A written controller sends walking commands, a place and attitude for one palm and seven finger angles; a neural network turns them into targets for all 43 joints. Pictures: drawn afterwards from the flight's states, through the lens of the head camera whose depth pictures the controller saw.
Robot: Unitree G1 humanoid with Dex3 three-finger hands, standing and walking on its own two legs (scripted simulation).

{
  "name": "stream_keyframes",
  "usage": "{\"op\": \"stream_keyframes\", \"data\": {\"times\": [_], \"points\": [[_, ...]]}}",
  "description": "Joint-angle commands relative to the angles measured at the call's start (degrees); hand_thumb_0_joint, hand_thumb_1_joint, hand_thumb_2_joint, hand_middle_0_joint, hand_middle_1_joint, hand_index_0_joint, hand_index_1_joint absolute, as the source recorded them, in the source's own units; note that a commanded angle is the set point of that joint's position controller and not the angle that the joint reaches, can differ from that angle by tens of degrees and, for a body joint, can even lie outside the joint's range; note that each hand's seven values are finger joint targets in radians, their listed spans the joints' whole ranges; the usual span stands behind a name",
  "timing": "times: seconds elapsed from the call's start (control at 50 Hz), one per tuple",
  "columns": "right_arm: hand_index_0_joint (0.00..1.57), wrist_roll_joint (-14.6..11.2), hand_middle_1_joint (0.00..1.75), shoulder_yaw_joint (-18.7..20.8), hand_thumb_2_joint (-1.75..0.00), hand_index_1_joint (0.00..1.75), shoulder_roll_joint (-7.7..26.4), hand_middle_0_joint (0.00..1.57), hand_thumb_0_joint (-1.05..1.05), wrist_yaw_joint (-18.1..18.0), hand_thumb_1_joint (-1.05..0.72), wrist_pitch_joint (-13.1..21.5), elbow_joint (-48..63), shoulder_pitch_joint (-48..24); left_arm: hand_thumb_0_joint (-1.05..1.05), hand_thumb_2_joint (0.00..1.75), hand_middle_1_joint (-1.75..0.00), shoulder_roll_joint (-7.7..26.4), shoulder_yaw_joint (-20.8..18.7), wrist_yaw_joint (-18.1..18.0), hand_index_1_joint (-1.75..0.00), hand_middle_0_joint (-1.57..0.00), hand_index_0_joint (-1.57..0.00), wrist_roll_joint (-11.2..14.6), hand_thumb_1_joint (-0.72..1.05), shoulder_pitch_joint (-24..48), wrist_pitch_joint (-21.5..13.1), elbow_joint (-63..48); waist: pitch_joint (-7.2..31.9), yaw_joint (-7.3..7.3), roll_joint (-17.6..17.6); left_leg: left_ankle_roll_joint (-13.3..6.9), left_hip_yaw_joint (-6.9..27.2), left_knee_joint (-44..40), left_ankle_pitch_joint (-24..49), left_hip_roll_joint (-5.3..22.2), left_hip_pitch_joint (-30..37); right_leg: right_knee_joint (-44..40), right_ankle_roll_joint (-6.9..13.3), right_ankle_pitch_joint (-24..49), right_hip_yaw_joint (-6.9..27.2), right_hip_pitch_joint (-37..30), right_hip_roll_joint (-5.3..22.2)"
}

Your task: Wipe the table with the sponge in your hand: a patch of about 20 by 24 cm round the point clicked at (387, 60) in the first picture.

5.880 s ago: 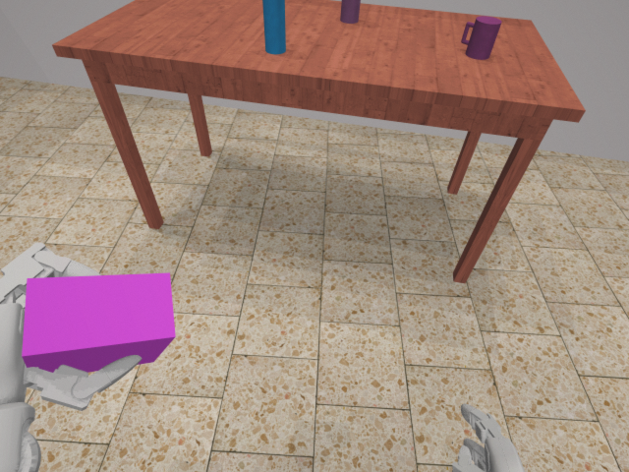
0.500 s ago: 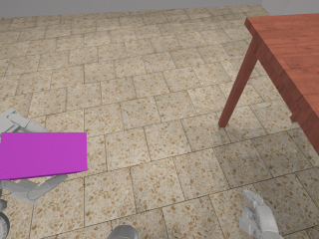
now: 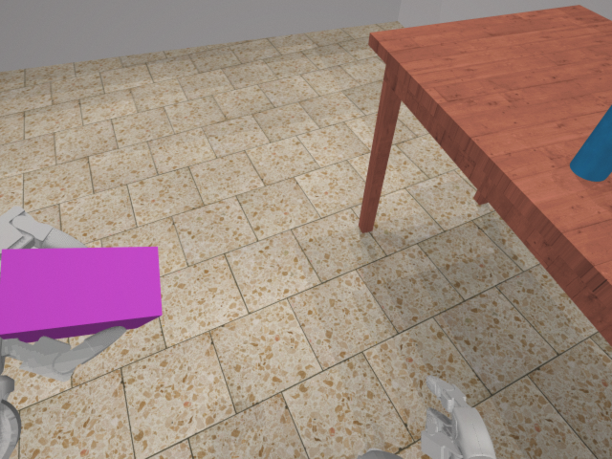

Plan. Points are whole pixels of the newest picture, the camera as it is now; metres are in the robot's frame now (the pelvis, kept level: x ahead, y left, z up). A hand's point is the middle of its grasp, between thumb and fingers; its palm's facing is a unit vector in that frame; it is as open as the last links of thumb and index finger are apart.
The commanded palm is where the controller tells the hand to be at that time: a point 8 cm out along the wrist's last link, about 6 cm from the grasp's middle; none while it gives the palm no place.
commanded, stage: turn to face it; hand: left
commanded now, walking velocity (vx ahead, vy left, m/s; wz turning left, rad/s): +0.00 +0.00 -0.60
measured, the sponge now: (104, 294) +0.21 +0.23 +0.17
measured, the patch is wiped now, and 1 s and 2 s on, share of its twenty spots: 0.00 0.00 0.00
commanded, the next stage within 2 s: none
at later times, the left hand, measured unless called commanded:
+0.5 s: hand (222, 318) +0.20 +0.11 +0.19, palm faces +0.15 -0.85 -0.51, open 10.2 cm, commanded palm +0.16 +0.16 +0.18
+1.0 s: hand (433, 425) +0.15 -0.07 +0.16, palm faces -0.20 -0.83 -0.53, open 10.2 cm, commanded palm +0.11 +0.02 +0.18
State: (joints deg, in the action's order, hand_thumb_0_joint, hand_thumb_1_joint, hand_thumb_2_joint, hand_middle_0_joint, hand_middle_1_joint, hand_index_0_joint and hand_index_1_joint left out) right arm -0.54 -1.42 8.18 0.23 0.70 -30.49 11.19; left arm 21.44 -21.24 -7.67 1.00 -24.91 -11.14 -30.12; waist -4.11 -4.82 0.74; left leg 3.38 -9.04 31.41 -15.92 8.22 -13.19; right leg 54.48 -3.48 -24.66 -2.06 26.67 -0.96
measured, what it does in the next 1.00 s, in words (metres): walks backwards, turning right: right foot, then left foot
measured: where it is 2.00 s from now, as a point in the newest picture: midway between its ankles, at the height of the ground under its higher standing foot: outside the picture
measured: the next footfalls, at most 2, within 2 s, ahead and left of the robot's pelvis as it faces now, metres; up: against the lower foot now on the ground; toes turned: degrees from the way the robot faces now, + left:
right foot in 0.10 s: +0.02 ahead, -0.14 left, +0.00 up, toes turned -9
left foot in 0.56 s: -0.01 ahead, +0.07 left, +0.00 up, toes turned -15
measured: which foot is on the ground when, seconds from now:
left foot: down 0.00-0.12, up 0.14-0.54, down 0.56-0.86, up 0.88-1.00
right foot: up 0.00-0.08, down 0.10-0.58, up 0.60-0.82, down 0.84-1.00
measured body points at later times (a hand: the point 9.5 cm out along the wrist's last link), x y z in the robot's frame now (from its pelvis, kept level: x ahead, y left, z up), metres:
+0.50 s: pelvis -0.07 -0.07 +0.00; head -0.03 -0.08 +0.45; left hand +0.18 +0.15 +0.22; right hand +0.02 -0.37 -0.08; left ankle -0.05 +0.07 -0.71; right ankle -0.02 -0.14 -0.73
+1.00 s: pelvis -0.18 -0.12 +0.00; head -0.13 -0.19 +0.43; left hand +0.15 -0.02 +0.19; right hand -0.16 -0.39 -0.13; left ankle -0.12 +0.05 -0.65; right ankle -0.16 -0.19 -0.73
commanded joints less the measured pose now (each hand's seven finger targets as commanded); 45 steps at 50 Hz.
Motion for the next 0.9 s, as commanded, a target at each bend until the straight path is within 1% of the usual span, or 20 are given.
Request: {"op": "stream_keyframes", "data": {"times": [0.0,0.06,0.08,0.12,0.14,0.2,0.4,0.48,0.52,0.56,0.58,0.6,0.62,0.66,0.78,0.8,0.82,0.84,0.86,0.88], "points": [[0.20,-0.4,0.30,4.7,-0.90,0.30,11.7,0.20,0.00,-0.4,-0.90,4.0,6.9,-1.3,0.00,1.30,-1.60,5.9,-1.1,-0.3,-1.60,-1.20,-1.20,-0.1,0.10,8.5,-2.4,-8.6,2.5,4.65,11.5,-5.9,2.7,-8.3,15.2,13.5,-0.1,-12.8,-1.0,-0.2,-4.8,-6.0,0.3],[0.20,-0.6,0.30,4.7,-0.90,0.30,11.7,0.20,0.00,0.1,-0.90,4.9,7.2,-1.2,0.00,1.30,-1.60,7.5,-2.4,-0.3,-1.60,-1.20,-1.20,0.0,0.10,9.1,-2.4,-10.2,6.7,4.15,10.1,-3.3,0.3,2.0,13.3,10.8,-0.2,-25.0,-0.2,9.8,-6.2,-15.4,-0.1],[0.20,-0.8,0.30,4.7,-0.90,0.30,10.9,0.20,0.00,0.3,-0.90,5.0,7.2,-0.9,0.00,1.30,-1.60,9.2,-4.0,-0.5,-1.60,-1.20,-1.20,-0.1,0.10,8.7,-2.8,-11.1,8.7,4.14,4.5,-1.8,-0.9,9.4,9.3,8.2,-1.2,-29.7,1.7,16.6,-2.2,-18.6,3.5],[0.20,-0.3,0.30,3.1,-0.90,0.30,8.2,0.20,0.00,-0.2,-0.90,4.5,9.3,-5.8,0.00,1.30,-1.60,16.0,-10.7,-1.7,-1.60,-1.20,-1.20,0.7,0.10,4.0,-3.8,-13.2,11.4,1.99,-16.2,1.9,2.3,32.3,-23.0,-3.7,-21.2,-30.4,12.0,58.4,24.0,-27.4,20.2],[0.20,-1.2,0.30,4.5,-0.90,0.30,9.1,0.20,0.00,-0.2,-0.90,3.9,8.8,-6.6,0.00,1.30,-1.60,15.8,-11.3,-1.5,-1.60,-1.20,-1.20,1.9,0.10,2.2,-3.1,-15.5,14.7,2.51,-16.5,1.6,9.8,38.9,-18.8,-2.6,-20.1,-30.6,11.5,56.6,25.6,-26.1,20.4],[0.20,-0.4,0.30,2.3,-0.90,0.30,6.5,0.20,0.00,0.2,-0.90,1.5,8.3,-7.7,0.00,1.30,-1.60,15.7,-15.6,-1.6,-1.60,-1.20,-1.20,3.5,0.10,-8.8,-4.7,-19.5,17.7,2.79,-3.4,2.4,10.9,38.7,-12.8,-2.1,-24.3,-26.4,13.4,51.2,20.5,-31.8,16.9],[0.20,-0.9,0.30,4.9,-0.90,0.30,10.3,0.20,0.00,-0.6,-0.90,-1.3,7.7,-5.7,0.00,1.30,-1.60,10.2,-10.9,-2.2,-1.60,-1.20,-1.20,3.2,0.10,-9.6,-2.7,-11.3,14.3,3.20,-7.2,0.8,8.4,12.6,-11.0,-5.5,-9.5,-33.1,13.4,29.9,25.5,-18.4,13.4],[0.20,-0.8,0.30,4.5,-0.90,0.30,11.0,0.20,0.00,-0.7,-0.90,-2.1,8.4,-4.5,0.00,1.30,-1.60,9.6,-7.2,-1.5,-1.60,-1.20,-1.20,2.3,0.10,-4.0,-2.0,-12.3,12.0,3.51,-6.9,-1.0,7.6,0.0,-8.0,-5.8,1.1,-36.1,9.9,14.5,27.2,-8.8,10.4],[0.20,-0.3,0.30,4.3,-0.90,0.30,11.1,0.20,0.00,-1.4,-0.90,-1.4,8.8,-4.0,0.00,1.30,-1.60,9.7,-5.1,-1.4,-1.60,-1.20,-1.20,2.1,0.10,1.0,-2.9,-15.4,10.3,3.97,-0.3,-3.4,9.1,-9.3,-6.0,-2.1,9.5,-32.2,7.0,7.8,24.8,-1.0,6.0],[0.20,0.1,0.30,4.3,-0.90,0.30,12.0,0.20,0.00,-1.9,-0.90,-0.3,9.7,-4.6,0.00,1.30,-1.60,10.3,-5.4,-1.1,-1.60,-1.20,-1.20,1.0,0.10,3.7,-3.8,-16.8,6.6,3.23,14.9,-10.7,21.7,-16.0,-1.3,14.0,10.1,-10.6,2.6,-1.9,12.0,8.8,-2.9],[0.20,-0.2,0.30,4.0,-0.90,0.30,10.0,0.20,0.00,-2.1,-0.90,0.6,9.6,-4.8,0.00,1.30,-1.60,11.6,-6.2,-1.5,-1.60,-1.20,-1.20,0.1,0.10,4.9,-3.8,-16.5,6.4,2.56,15.9,-12.7,20.6,-17.4,-0.4,17.8,2.7,4.7,1.7,-1.8,6.8,5.9,-1.9],[0.20,0.0,0.30,3.9,-0.90,0.30,9.0,0.20,0.00,-2.0,-0.90,1.4,9.2,-4.9,0.00,1.30,-1.60,14.2,-8.1,-1.6,-1.60,-1.20,-1.20,-0.3,0.10,6.8,-4.5,-17.5,6.4,2.01,14.7,-13.0,19.0,-18.4,-5.2,17.8,-3.7,13.0,1.3,-0.9,6.7,2.8,-0.5],[0.20,0.1,0.30,4.3,-0.90,0.30,9.5,0.20,0.00,-1.8,-0.90,1.7,9.2,-4.8,0.00,1.30,-1.60,10.6,-5.6,-1.1,-1.60,-1.20,-1.20,-0.2,0.10,5.5,-4.2,-15.2,2.7,2.73,13.9,-13.0,15.1,-17.8,-4.0,16.4,-6.4,15.0,0.9,-0.2,6.0,3.5,0.5],[0.20,-0.6,0.30,4.3,-0.90,0.30,10.3,0.20,0.00,-1.0,-0.90,2.6,8.5,-4.2,0.00,1.30,-1.60,7.5,-2.0,-0.9,-1.60,-1.20,-1.20,0.4,0.10,7.5,-3.6,-14.8,0.3,2.82,15.0,-9.8,5.8,-14.7,4.3,13.6,-3.4,6.8,0.3,-0.4,2.1,3.7,2.3],[0.20,-0.6,0.30,4.6,-0.90,0.30,11.3,0.20,0.00,-0.4,-0.90,5.5,7.4,-1.6,0.00,1.30,-1.60,7.8,-2.8,-1.0,-1.60,-1.20,-1.20,0.5,0.10,10.6,-2.7,-8.4,3.8,3.74,10.3,-4.1,0.2,-2.0,9.8,10.9,-1.3,-19.8,-0.4,5.6,-5.7,-13.0,-0.8],[0.20,-0.6,0.30,4.5,-0.90,0.30,11.0,0.20,0.00,-0.5,-0.90,5.6,7.4,-1.6,0.00,1.30,-1.60,8.4,-3.2,-1.1,-1.60,-1.20,-1.20,0.1,0.10,9.5,-2.4,-6.9,4.8,3.60,8.9,-3.0,-0.5,3.3,7.1,9.0,-2.1,-25.3,0.5,10.9,-4.3,-16.0,-0.1],[0.20,-0.9,0.30,4.4,-0.90,0.30,9.9,0.20,0.00,-0.3,-0.90,5.7,7.2,-1.2,0.00,1.30,-1.60,9.2,-4.0,-1.2,-1.60,-1.20,-1.20,0.2,0.10,9.8,-2.7,-7.5,6.3,3.88,0.2,-1.1,-1.4,12.6,2.0,5.3,-2.9,-30.5,3.2,19.2,2.9,-17.6,4.7],[0.20,-0.6,0.30,3.8,-0.90,0.30,8.2,0.20,0.00,-0.6,-0.90,5.5,8.3,-3.2,0.00,1.30,-1.60,13.6,-7.8,-1.8,-1.60,-1.20,-1.20,0.3,0.10,7.9,-3.2,-7.9,8.0,2.92,-14.7,1.0,-0.3,24.8,-17.4,-2.0,-14.2,-32.5,9.2,39.4,21.5,-23.0,14.7],[0.20,-0.6,0.30,3.7,-0.90,0.30,8.1,0.20,0.00,-0.9,-0.90,5.0,9.1,-6.1,0.00,1.30,-1.60,14.5,-10.0,-2.2,-1.60,-1.20,-1.20,1.6,0.10,6.3,-2.8,-8.6,10.9,1.59,-20.0,1.3,6.2,35.5,-20.2,-3.8,-16.9,-34.6,11.8,42.0,30.2,-20.3,19.9],[0.20,-0.8,0.30,4.5,-0.90,0.30,8.6,0.20,0.00,-0.6,-0.90,4.0,9.2,-6.8,0.00,1.30,-1.60,14.0,-9.4,-1.7,-1.60,-1.20,-1.20,2.2,0.10,4.2,-2.7,-11.8,11.4,2.49,-16.9,1.1,11.5,39.1,-16.5,-2.9,-15.5,-35.7,10.6,34.9,29.7,-18.2,18.3]]}}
